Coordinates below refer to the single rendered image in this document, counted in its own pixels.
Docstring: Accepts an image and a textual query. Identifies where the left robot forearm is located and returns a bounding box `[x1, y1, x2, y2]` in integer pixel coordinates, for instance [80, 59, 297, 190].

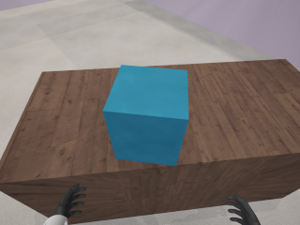
[43, 215, 68, 225]

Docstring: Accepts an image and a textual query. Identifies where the carton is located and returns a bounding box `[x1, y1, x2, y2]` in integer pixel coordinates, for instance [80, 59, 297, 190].
[103, 65, 189, 166]

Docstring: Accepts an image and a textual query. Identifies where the pedestal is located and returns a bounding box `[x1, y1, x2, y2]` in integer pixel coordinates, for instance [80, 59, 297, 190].
[0, 59, 300, 225]

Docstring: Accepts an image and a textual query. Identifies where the robot left hand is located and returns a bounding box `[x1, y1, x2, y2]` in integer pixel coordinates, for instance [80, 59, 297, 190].
[53, 184, 86, 219]

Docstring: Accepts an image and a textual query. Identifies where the robot right hand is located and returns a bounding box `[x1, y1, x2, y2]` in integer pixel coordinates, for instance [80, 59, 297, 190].
[226, 194, 261, 225]

